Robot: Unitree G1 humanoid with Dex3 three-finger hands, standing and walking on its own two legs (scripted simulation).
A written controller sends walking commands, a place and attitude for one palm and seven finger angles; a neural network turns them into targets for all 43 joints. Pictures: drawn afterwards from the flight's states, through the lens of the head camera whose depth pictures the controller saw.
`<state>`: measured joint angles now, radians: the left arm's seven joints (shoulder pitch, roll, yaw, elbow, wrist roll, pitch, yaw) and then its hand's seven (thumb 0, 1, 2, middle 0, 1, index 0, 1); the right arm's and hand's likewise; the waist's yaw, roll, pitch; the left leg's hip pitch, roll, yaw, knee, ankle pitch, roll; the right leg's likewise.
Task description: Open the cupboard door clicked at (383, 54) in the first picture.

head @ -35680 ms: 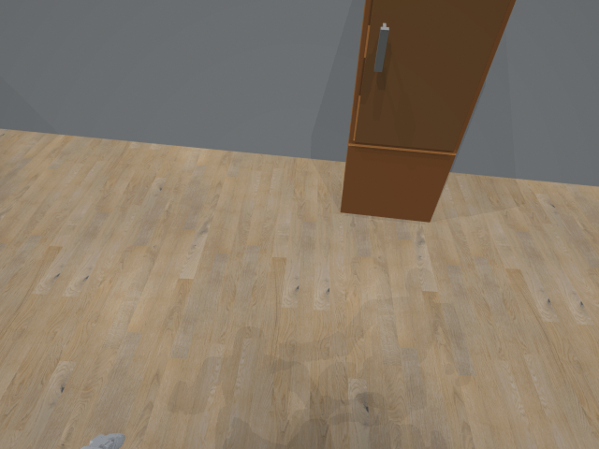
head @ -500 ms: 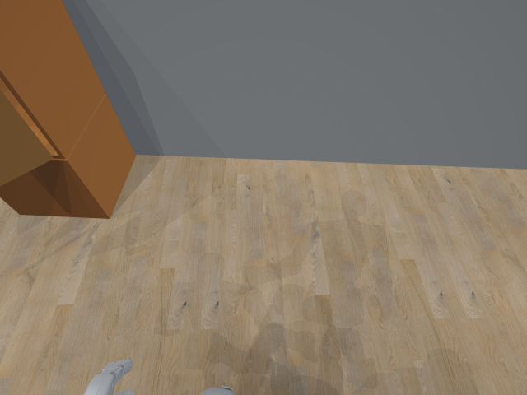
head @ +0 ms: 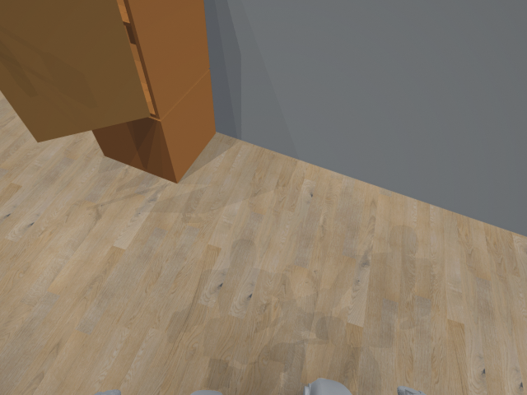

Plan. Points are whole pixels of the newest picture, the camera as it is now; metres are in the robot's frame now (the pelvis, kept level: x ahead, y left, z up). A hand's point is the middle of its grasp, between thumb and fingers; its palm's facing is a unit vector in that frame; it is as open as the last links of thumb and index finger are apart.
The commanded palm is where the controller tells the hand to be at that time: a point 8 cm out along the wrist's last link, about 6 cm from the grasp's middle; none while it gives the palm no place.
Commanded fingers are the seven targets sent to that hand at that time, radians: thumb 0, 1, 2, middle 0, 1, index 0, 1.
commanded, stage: turn to face it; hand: left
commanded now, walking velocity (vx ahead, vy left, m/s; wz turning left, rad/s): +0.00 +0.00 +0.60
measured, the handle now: out of the picture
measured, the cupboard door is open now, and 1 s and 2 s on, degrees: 47 47 47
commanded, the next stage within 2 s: take the last steps up to it in 0.56 s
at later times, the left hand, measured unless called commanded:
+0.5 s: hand out of the picture +0.01 +0.18 -0.18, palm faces +0.31 -0.93 -0.19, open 7.4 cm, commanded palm none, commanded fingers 0.00 0.90 0.90 -0.20 -0.30 -0.20 -0.30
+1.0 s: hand out of the picture -0.01 +0.16 -0.15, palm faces +0.47 -0.86 -0.21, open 7.4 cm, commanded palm none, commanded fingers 0.00 0.90 0.90 -0.20 -0.30 -0.20 -0.30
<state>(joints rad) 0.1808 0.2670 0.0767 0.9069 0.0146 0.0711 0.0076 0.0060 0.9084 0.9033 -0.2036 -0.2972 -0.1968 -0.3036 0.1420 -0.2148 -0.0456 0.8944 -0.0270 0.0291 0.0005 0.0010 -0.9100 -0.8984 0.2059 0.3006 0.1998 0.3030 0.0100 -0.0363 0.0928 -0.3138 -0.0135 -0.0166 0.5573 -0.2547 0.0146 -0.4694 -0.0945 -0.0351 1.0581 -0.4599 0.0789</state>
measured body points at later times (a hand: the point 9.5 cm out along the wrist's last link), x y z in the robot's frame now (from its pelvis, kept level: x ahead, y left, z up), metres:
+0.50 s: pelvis +0.02 -0.02 -0.01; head +0.06 +0.02 +0.44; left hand -0.01 +0.23 -0.17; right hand +0.19 -0.24 -0.14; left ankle -0.01 +0.08 -0.74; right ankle +0.02 -0.16 -0.72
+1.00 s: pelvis +0.06 -0.01 +0.01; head +0.08 -0.01 +0.46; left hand -0.04 +0.20 -0.14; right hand +0.22 -0.23 -0.14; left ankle +0.01 +0.12 -0.66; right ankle +0.06 -0.17 -0.73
